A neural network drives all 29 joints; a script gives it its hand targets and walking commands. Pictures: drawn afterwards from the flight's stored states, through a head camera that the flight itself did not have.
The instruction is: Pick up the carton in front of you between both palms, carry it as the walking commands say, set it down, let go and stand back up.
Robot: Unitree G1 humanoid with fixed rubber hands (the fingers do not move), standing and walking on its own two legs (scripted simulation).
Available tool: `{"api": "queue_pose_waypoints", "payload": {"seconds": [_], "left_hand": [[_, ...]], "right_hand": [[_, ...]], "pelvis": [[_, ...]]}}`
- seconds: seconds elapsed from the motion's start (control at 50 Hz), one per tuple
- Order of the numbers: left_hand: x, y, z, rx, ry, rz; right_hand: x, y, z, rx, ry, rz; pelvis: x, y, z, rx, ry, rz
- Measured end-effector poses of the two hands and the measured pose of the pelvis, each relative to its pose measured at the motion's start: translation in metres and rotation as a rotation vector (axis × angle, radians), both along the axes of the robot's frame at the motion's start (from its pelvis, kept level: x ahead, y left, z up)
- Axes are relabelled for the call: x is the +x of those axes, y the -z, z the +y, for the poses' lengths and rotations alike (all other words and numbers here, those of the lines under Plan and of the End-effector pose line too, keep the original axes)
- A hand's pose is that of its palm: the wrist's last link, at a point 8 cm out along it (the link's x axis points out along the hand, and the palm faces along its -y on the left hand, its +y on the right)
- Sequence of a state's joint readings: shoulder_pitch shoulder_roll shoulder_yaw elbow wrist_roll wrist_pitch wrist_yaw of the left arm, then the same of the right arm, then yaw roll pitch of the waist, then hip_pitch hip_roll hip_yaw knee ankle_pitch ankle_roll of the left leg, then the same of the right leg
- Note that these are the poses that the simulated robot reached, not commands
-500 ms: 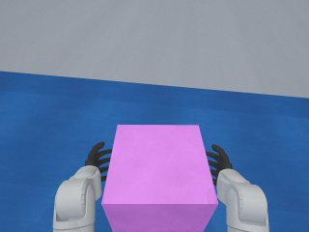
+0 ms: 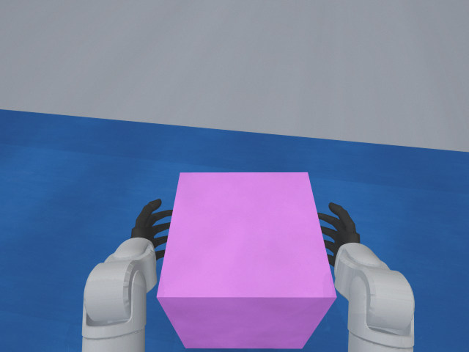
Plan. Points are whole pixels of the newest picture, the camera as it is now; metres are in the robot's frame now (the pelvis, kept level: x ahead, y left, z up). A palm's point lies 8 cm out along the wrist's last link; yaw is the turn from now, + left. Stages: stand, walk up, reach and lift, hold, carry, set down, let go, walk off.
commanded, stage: carry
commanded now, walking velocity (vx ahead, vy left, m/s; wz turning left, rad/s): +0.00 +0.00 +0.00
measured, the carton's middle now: (243, 264) +0.27 +0.00 +0.00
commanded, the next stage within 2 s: hold in 1.58 s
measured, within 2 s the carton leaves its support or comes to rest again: neither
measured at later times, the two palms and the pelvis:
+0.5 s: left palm (144, 192) +0.35 +0.17 +0.09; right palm (321, 196) +0.35 -0.13 +0.09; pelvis +0.10 +0.02 -0.01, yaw -1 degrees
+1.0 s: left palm (145, 206) +0.35 +0.17 +0.06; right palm (315, 209) +0.34 -0.13 +0.06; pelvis +0.08 +0.03 +0.00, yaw -1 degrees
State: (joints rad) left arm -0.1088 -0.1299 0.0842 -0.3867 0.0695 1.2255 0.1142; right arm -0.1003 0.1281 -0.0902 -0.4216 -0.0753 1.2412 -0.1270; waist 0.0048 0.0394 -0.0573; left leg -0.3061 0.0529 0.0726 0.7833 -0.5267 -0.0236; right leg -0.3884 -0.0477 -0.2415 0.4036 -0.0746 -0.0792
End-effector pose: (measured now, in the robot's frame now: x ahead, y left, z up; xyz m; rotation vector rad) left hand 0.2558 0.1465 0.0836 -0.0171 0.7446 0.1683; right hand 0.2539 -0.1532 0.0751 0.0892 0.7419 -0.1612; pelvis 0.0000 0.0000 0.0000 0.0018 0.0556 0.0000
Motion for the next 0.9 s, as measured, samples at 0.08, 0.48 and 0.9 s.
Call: {"api": "queue_pose_waypoints", "payload": {"seconds": [0.08, 0.48, 0.9], "left_hand": [[0.020, -0.003, 0.006, -0.008, -0.011, -0.025], [0.099, -0.008, 0.021, -0.037, 0.023, -0.064], [0.093, 0.015, 0.024, -0.008, 0.047, -0.023]], "right_hand": [[0.024, -0.006, 0.006, -0.010, -0.013, -0.025], [0.092, -0.017, 0.021, -0.045, 0.017, -0.064], [0.087, 0.006, 0.026, -0.062, -0.020, -0.024]], "pelvis": [[0.023, -0.003, 0.002, -0.005, 0.004, -0.005], [0.104, 0.005, 0.023, -0.007, 0.023, -0.002], [0.088, 0.002, 0.027, -0.008, 0.023, -0.024]]}}
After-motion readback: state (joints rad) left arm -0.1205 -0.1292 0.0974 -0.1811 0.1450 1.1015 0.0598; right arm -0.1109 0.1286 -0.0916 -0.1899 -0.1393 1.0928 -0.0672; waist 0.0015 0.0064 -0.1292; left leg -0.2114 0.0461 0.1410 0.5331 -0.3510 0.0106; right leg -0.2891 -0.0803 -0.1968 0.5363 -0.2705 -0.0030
